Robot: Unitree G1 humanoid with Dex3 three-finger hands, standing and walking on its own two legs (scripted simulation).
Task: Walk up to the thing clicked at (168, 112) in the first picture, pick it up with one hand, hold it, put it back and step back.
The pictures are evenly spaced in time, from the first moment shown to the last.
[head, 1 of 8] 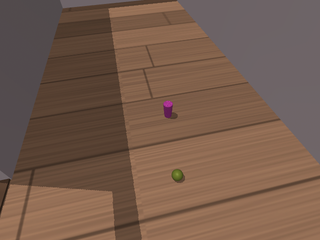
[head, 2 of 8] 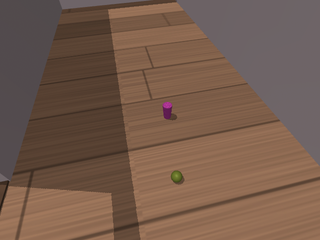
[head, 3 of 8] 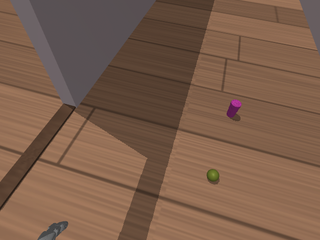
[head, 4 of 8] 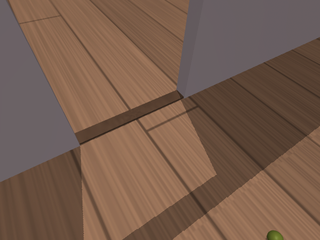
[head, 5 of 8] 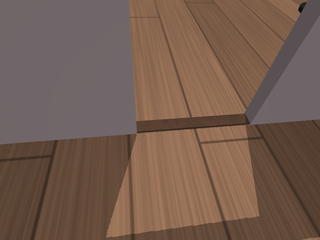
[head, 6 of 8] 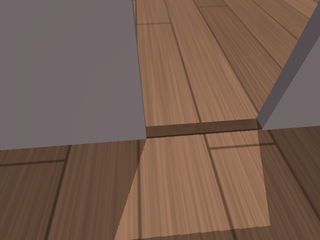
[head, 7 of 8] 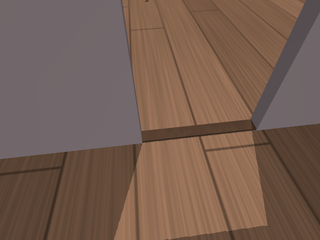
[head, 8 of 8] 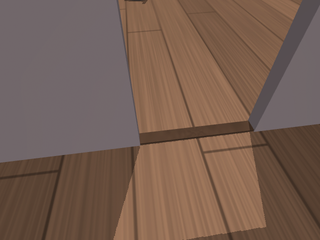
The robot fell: no
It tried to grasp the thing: no
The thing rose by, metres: 0.00
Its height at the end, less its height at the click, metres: +0.00
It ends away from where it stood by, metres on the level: 0.00
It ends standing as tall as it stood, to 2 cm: yes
